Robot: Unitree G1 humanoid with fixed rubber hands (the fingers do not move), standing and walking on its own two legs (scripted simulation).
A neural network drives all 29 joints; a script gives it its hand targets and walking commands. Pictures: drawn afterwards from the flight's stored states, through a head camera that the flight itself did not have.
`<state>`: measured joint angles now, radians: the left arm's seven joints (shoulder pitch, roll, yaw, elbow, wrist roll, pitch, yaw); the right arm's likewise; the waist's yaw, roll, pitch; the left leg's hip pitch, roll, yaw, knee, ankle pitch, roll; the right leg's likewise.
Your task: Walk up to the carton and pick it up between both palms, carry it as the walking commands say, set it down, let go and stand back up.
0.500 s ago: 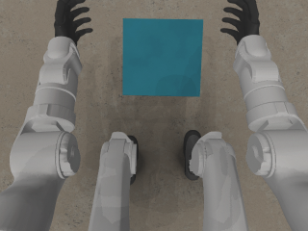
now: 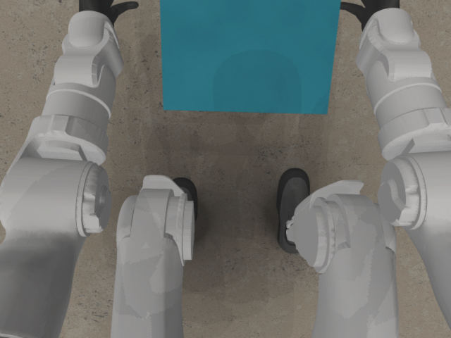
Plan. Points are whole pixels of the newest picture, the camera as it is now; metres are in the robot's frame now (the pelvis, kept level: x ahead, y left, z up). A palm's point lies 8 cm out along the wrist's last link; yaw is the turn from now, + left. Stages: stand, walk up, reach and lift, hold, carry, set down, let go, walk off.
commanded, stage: reach and lift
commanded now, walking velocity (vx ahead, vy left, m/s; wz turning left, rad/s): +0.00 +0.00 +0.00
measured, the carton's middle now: (242, 45) +0.50 +0.00 -0.27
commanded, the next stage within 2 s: none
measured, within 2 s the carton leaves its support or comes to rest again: leaves its support in 1.42 s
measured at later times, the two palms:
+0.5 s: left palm out of the picture +0.54 +0.18 -0.18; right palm (373, 9) +0.54 -0.17 -0.19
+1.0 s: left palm (136, 16) +0.53 +0.15 -0.21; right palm (355, 14) +0.53 -0.15 -0.21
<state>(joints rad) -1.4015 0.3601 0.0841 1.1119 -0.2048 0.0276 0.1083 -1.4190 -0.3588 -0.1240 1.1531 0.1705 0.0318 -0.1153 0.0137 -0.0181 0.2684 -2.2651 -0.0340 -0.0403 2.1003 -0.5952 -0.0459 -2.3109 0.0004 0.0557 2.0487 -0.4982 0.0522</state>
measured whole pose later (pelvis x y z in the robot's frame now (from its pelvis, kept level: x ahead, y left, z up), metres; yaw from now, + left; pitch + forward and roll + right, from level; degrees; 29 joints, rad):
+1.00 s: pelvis -0.02 +0.00 -0.01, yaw +0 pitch +34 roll +1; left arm -1.56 0.32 0.03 1.16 -0.22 0.03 0.15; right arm -1.58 -0.33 -0.02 1.20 0.25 0.02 -0.18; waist 0.01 -0.02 0.52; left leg -2.16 -0.03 -0.04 2.16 -0.59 -0.05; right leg -2.22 0.01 0.06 2.11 -0.48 0.05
